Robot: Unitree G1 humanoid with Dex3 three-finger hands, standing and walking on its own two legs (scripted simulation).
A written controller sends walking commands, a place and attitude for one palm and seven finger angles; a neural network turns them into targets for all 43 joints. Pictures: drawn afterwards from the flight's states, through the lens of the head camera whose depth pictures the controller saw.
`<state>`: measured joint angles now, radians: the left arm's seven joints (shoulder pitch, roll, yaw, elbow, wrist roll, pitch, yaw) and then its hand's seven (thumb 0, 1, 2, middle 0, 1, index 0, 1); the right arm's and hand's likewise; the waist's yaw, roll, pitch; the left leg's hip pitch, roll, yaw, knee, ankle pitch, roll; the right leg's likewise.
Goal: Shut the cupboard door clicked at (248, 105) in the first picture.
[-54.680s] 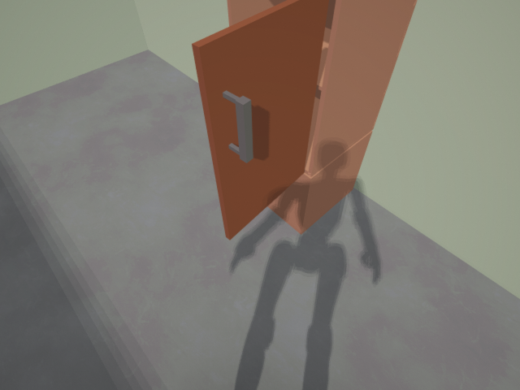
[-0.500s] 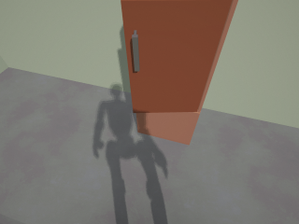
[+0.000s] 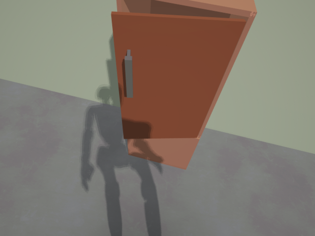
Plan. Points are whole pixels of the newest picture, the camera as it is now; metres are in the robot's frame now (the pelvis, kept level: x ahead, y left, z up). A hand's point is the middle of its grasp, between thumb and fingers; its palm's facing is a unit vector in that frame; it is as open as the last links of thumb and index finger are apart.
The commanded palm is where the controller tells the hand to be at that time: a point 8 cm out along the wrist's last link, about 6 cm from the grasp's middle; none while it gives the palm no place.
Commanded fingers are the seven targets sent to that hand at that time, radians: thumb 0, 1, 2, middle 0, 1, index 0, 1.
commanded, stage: take the last steps up to it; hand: left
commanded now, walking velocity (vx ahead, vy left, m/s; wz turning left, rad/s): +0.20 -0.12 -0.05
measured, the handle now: (129, 74) +0.57 +0.13 +0.08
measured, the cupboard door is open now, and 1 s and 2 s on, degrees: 18 18 18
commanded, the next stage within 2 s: come to a stop and stand still in 0.16 s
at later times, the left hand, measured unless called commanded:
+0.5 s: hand (124, 213) +0.21 +0.10 -0.15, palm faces +0.02 -0.97 -0.23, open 7.2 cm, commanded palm none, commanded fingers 0.00 0.90 0.90 -0.20 -0.30 -0.20 -0.30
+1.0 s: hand out of the picture +0.13 +0.17 -0.17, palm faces +0.08 -0.97 -0.22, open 7.3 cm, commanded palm none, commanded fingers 0.00 0.90 0.90 -0.20 -0.30 -0.20 -0.30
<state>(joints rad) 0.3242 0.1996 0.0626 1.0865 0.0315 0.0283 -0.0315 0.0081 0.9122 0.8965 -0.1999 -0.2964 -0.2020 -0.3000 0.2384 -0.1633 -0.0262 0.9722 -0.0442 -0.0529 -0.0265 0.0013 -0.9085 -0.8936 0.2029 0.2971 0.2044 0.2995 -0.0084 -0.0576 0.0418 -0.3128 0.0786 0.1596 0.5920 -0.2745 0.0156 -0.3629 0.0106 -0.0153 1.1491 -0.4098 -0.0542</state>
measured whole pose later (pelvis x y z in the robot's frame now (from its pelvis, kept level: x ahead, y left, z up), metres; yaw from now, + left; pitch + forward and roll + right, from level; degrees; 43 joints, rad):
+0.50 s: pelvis +0.14 -0.08 +0.01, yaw +0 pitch +1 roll +1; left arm 0.16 0.15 0.04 1.01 0.03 -0.01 0.03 0.00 0.94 0.90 -0.20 -0.30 -0.21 -0.30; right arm 0.21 -0.20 -0.05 1.04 0.00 0.04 -0.02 0.00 -0.91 -0.89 0.20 0.30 0.20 0.30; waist 0.00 0.02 0.08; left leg -0.39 0.01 0.05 0.90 -0.50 -0.04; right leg -0.30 -0.03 -0.10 0.48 -0.20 -0.04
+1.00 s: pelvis +0.11 -0.03 +0.01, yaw +1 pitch +0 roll -1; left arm 0.24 0.21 0.04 1.02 0.02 0.06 0.02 0.00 0.91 0.90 -0.20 -0.30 -0.20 -0.30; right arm 0.16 -0.16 -0.01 0.99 -0.02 0.03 -0.03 0.00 -0.91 -0.89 0.20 0.30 0.21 0.30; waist 0.04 -0.02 0.06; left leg -0.26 -0.01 0.06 0.47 -0.21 0.05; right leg -0.26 -0.01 0.01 0.70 -0.41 0.01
